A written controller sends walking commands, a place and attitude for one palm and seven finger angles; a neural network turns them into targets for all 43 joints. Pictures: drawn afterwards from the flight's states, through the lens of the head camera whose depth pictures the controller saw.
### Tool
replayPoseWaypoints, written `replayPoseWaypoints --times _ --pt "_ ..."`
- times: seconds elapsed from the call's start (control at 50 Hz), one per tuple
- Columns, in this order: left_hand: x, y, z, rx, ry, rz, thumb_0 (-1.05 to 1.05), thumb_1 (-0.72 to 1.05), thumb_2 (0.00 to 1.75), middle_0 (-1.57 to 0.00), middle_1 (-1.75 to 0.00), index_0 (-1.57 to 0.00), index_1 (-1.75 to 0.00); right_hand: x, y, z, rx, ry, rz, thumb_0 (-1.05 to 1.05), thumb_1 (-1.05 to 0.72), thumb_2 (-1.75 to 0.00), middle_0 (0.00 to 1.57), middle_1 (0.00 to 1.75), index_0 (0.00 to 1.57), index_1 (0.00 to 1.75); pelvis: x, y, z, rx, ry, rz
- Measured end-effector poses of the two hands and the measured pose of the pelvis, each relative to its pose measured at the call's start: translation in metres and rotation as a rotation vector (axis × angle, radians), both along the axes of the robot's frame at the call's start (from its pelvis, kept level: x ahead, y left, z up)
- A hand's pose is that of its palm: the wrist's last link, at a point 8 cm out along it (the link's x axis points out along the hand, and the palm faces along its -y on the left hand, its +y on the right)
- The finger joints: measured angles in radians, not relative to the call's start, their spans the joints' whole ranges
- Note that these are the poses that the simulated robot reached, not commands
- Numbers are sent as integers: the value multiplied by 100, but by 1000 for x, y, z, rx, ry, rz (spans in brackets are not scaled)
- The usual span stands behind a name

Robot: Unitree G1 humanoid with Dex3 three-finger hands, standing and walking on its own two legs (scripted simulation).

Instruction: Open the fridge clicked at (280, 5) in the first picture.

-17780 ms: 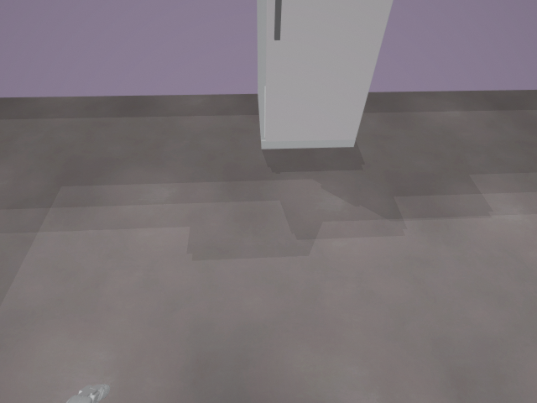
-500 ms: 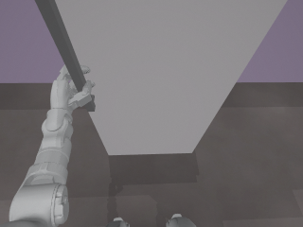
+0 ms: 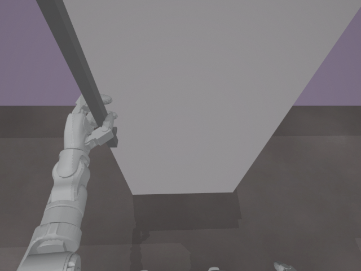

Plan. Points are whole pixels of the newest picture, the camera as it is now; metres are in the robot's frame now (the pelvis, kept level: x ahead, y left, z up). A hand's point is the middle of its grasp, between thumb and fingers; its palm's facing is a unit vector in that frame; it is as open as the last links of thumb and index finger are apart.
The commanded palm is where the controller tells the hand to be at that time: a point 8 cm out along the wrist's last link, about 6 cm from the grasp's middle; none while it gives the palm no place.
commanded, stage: pull the door a little, standing still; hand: left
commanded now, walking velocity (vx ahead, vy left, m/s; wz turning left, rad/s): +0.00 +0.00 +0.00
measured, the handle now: (92, 84) +0.46 +0.19 +0.14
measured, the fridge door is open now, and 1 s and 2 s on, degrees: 0 21 58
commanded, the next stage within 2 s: walk backward, drawing the door open in 0.22 s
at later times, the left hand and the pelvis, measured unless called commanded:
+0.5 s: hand (110, 171) +0.31 +0.14 +0.06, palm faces -0.02 -0.99 -0.15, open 6.2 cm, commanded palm +0.28 +0.20 +0.06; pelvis +0.06 +0.02 +0.03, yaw -3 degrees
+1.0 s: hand (123, 198) +0.25 +0.11 +0.06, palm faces +0.19 -0.97 -0.15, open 6.1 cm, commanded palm +0.21 +0.15 +0.06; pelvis +0.03 -0.04 +0.02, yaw +9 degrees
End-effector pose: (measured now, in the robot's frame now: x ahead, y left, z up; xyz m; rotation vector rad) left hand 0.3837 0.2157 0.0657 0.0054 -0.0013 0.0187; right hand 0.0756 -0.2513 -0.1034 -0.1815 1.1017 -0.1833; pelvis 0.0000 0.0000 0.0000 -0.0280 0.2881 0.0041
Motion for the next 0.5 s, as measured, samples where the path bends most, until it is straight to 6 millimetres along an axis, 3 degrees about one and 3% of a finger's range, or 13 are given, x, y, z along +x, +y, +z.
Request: replayPoseWaypoints --times 0.2,0.36,0.5 --pt "-13 -2 1 -3 17 -10 2 75 77 -22 -133 -23 -135 25 6 14 29 -94 -28 1 -90 -89 20 30 20 30 19 3 7 7 -8 -52" --pt "-68 -10 5 37 31 -58 2 71 74 -22 -131 -24 -133 65 9 27 14 -177 -35 1 -90 -90 20 30 20 30 48 9 12 2 -39 -110" --pt "-96 -20 9 146 158 -24 -4 63 76 -31 -131 -34 -137 114 22 37 -33 -207 1 1 -90 -90 20 30 19 30 61 16 28 18 -145 -63"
